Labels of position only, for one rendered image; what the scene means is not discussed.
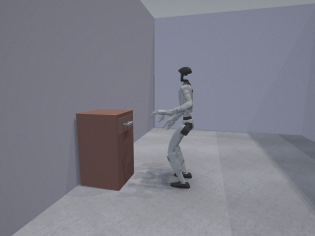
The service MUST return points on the robot left upper arm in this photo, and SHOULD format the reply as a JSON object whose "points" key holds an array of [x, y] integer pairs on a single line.
{"points": [[187, 96]]}

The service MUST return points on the robot right thigh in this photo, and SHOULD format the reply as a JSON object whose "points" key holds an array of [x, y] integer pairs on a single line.
{"points": [[177, 149]]}

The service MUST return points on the handle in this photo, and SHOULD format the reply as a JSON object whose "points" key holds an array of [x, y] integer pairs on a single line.
{"points": [[128, 123]]}

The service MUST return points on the drawer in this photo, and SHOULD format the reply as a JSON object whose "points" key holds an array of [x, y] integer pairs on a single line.
{"points": [[124, 120]]}

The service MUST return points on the robot right hand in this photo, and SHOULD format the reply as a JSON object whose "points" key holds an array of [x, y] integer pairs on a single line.
{"points": [[171, 122]]}

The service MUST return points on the robot left hand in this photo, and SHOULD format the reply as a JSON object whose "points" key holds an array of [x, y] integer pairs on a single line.
{"points": [[159, 112]]}

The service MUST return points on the cabinet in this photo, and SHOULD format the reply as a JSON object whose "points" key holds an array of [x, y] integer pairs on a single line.
{"points": [[106, 157]]}

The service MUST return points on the robot thigh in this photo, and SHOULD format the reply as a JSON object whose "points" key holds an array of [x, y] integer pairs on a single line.
{"points": [[177, 149], [177, 137]]}

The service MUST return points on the robot left thigh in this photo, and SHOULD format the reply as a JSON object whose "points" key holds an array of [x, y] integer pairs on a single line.
{"points": [[177, 137]]}

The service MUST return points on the robot left forearm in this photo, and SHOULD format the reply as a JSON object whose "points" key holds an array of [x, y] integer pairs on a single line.
{"points": [[178, 109]]}

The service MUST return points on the robot right forearm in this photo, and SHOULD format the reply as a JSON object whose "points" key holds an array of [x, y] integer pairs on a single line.
{"points": [[176, 116]]}

